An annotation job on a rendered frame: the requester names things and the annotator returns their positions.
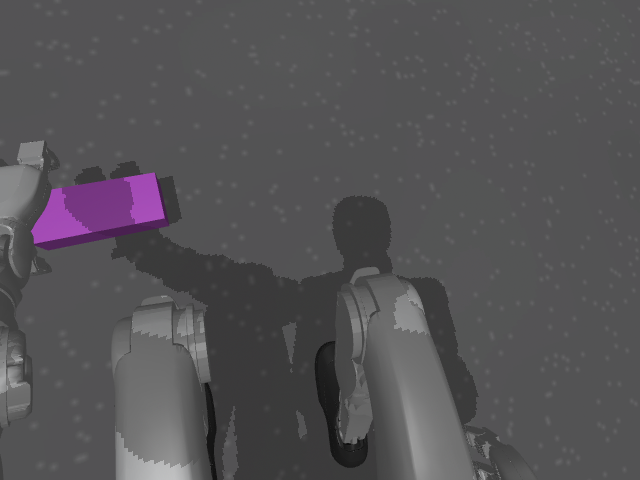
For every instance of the left robot arm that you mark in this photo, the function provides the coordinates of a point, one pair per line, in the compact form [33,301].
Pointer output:
[16,372]

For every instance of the right robot hand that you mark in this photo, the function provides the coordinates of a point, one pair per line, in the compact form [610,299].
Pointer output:
[507,463]

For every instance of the left robot hand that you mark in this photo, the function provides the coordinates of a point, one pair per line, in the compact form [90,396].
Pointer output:
[25,191]

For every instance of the right robot foot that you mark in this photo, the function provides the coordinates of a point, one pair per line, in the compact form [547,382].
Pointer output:
[345,454]

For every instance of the carton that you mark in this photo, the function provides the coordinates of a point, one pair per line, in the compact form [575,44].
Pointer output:
[100,210]

